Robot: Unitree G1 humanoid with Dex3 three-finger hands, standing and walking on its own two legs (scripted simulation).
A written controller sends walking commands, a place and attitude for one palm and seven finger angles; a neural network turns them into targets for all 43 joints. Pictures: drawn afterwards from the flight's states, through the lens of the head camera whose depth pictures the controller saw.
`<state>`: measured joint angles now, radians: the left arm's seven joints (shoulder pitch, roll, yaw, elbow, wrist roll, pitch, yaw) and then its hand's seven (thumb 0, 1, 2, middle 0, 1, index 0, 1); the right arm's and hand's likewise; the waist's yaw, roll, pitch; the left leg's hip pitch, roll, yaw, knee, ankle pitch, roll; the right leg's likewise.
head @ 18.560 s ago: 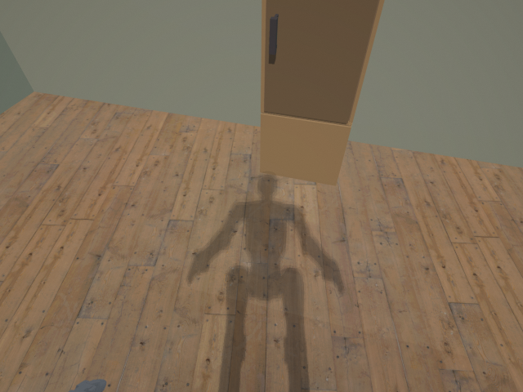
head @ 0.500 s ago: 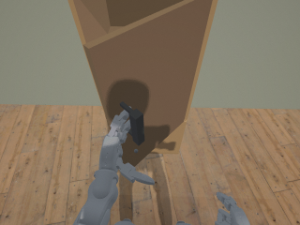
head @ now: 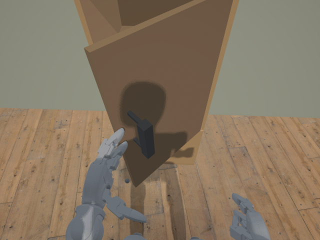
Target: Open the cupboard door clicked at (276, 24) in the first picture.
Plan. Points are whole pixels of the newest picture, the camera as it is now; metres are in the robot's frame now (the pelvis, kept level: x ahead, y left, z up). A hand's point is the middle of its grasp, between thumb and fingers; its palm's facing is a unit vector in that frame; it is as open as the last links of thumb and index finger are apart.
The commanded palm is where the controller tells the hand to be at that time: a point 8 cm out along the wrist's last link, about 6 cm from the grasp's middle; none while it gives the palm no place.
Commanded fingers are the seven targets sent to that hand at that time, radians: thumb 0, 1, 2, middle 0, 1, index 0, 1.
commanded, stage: slide the hand sideways off the handle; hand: left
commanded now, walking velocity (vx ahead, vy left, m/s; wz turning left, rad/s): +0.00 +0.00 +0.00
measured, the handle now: (140, 134) +0.35 +0.07 +0.08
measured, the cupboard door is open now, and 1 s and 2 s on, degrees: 46 46 46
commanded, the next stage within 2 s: draw the hand back to the body in 0.20 s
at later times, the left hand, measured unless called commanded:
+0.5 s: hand (102, 188) +0.21 +0.13 +0.09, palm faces -0.03 -1.00 -0.06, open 16.3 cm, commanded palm +0.18 +0.19 +0.10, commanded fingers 0.00 -0.50 0.30 -0.15 -0.30 -0.15 -0.30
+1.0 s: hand (48, 186) +0.20 +0.20 +0.15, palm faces +0.18 -0.94 -0.30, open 14.9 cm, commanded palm +0.16 +0.25 +0.17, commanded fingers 0.00 0.06 0.54 -0.17 -0.30 -0.17 -0.30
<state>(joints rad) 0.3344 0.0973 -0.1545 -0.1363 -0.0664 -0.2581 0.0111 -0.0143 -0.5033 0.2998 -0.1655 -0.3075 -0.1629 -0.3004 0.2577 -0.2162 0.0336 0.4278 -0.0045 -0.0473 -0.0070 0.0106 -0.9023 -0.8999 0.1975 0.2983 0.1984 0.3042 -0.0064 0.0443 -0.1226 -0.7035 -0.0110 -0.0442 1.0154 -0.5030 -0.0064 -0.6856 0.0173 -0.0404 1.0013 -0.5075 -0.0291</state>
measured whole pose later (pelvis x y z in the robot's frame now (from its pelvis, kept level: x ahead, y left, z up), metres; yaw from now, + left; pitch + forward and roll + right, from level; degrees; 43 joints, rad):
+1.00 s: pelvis +0.00 +0.01 +0.03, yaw +0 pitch +3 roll -2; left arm 0.55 0.29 0.10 -0.44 -0.06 -0.05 0.06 -0.01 -0.26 0.41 -0.16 -0.30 -0.17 -0.30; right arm 0.27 -0.22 0.06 0.49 0.02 -0.11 -0.10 0.01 -0.90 -0.90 0.20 0.30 0.20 0.30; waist 0.03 0.06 -0.10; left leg -0.43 -0.01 -0.04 0.80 -0.42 0.01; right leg -0.39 0.02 -0.03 0.74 -0.40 -0.01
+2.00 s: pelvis +0.02 +0.01 +0.07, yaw -2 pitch -4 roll -1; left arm 0.45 0.33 0.34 -0.36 -0.06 -0.08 0.11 0.01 0.89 0.90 -0.21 -0.30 -0.21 -0.30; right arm 0.19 -0.22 0.02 0.66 -0.01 -0.12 -0.08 0.01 -0.90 -0.90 0.20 0.30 0.20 0.30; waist 0.06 0.06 0.02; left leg -0.09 0.00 -0.01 0.42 -0.26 0.01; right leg -0.07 0.03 0.00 0.37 -0.23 -0.01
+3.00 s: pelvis -0.13 +0.03 +0.03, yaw +1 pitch -2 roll +0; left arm 0.48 0.40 0.49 -0.54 0.00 -0.27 0.14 0.01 0.88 0.90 -0.21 -0.30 -0.22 -0.30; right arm 0.22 -0.22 0.00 0.59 0.00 -0.12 -0.06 0.01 -0.90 -0.90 0.20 0.30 0.20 0.30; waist -0.01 -0.02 0.08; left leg -0.51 -0.02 0.05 0.75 -0.39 0.04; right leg -0.47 0.00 0.05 0.66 -0.15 0.03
